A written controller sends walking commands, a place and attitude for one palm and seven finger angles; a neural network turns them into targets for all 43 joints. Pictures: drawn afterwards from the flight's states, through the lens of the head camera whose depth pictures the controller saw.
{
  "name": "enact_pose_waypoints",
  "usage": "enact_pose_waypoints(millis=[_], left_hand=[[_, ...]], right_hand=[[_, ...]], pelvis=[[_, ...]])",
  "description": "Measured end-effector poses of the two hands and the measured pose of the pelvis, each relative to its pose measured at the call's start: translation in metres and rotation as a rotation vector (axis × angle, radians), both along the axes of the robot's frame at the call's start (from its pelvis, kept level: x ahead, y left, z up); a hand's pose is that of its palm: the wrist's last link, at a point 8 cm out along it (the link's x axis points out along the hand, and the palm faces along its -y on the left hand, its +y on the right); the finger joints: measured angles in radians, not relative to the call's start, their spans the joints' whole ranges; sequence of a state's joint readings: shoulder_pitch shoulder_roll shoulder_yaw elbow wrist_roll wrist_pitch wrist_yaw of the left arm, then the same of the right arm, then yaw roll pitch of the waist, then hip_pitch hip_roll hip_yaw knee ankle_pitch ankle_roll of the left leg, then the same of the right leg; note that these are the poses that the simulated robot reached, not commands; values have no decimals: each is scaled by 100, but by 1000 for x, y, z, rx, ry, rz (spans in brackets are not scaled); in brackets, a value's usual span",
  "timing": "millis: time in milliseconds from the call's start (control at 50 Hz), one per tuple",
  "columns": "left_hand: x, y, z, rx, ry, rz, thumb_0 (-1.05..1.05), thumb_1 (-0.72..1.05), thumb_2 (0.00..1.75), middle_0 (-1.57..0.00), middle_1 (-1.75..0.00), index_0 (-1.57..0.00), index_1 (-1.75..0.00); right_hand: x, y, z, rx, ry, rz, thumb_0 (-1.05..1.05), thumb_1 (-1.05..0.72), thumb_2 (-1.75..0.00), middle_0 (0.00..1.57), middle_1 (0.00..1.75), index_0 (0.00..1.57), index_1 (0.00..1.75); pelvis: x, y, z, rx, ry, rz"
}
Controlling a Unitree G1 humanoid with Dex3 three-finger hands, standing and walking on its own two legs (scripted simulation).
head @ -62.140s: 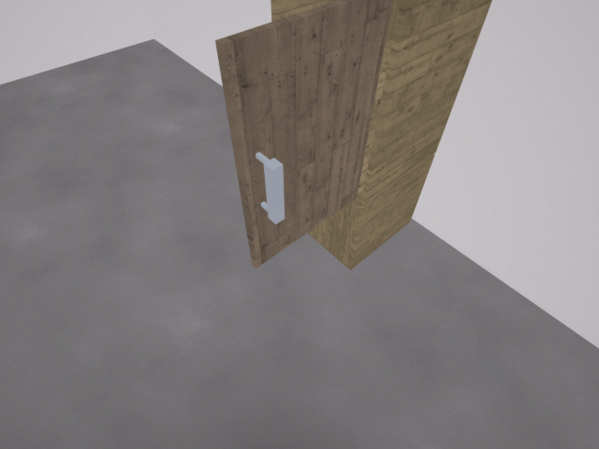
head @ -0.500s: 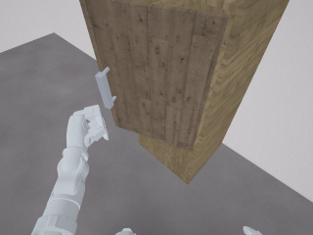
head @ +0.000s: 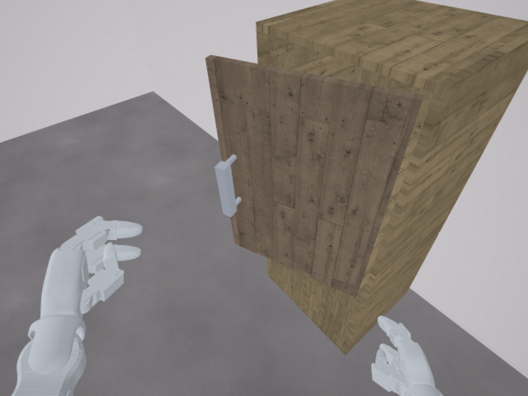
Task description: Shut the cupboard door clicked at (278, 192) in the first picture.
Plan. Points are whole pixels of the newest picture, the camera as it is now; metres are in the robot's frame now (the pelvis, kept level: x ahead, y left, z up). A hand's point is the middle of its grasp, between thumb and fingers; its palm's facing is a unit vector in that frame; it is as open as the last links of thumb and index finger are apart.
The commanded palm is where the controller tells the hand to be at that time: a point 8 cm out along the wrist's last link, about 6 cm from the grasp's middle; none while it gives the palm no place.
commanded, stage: draw the hand back to the body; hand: left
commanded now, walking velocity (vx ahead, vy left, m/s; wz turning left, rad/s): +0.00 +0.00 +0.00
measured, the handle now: (231, 185) +0.60 +0.16 -0.05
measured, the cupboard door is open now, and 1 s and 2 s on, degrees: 21 21 21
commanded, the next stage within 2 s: step back with the hand held close in 0.58 s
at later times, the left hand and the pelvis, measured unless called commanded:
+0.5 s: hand (73, 287) +0.19 +0.25 +0.15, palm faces +0.45 -0.80 -0.40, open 7.3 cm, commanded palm +0.14 +0.29 +0.18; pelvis +0.00 -0.01 +0.00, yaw +0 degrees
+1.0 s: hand (53, 284) +0.19 +0.27 +0.16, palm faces +0.38 -0.78 -0.50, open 7.4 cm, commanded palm +0.13 +0.31 +0.18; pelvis -0.01 +0.01 +0.00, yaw -1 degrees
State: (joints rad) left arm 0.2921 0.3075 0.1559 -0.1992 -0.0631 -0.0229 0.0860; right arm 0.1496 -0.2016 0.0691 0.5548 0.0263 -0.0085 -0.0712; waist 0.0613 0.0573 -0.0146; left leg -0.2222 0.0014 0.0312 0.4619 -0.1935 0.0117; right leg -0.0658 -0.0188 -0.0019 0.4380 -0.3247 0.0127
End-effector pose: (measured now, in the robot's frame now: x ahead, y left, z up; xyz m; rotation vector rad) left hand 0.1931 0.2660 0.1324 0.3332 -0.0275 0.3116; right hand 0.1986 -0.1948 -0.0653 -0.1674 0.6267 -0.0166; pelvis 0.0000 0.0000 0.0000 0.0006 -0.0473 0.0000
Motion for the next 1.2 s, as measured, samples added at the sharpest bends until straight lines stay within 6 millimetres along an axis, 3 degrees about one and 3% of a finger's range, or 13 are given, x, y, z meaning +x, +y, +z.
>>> enact_pose_waypoints(millis=[280, 460, 600, 820, 1020, 1200], left_hand=[[-53, 34, 53, 198, -87, 168, 1, 89, 90, -34, -44, -34, -44], [-49, 23, 36, 130, -70, 161, 1, 89, 90, -23, -33, -23, -32], [-45, 15, 44, 151, -104, 117, 1, 89, 90, -22, -31, -22, -30], [-45, 25, 48, 200, -112, 114, 1, 89, 90, -21, -30, -21, -30], [-48, 41, 50, 256, -78, 49, 1, 89, 90, -21, -30, -21, -30], [-75, 57, 46, 260, -113, 34, 1, 89, 90, -21, -30, -21, -30]], right_hand=[[-18, -26, -18, -20, 55, -35, 1, -90, -90, 20, 30, 20, 30], [-19, -43, -14, -51, 37, -62, 1, -91, -90, 20, 30, 20, 30], [-15, -45, -6, -42, -9, -77, 1, -91, -90, 20, 30, 20, 30], [-18, -42, -14, -49, 46, -76, 1, -90, -90, 20, 30, 20, 30], [-46, -39, -18, -73, 115, -163, 1, -91, -90, 20, 30, 20, 30], [-82, -25, -13, -94, 112, -171, 1, -91, -90, 20, 30, 20, 30]], pelvis=[[6, -6, 1, 2, -9, 3], [4, -13, 0, 5, -13, 5], [5, -16, 0, 3, -17, -4], [2, -12, -1, -15, 18, 9], [-14, 9, -3, -11, 46, -13], [-44, 22, -6, -25, 48, -16]])
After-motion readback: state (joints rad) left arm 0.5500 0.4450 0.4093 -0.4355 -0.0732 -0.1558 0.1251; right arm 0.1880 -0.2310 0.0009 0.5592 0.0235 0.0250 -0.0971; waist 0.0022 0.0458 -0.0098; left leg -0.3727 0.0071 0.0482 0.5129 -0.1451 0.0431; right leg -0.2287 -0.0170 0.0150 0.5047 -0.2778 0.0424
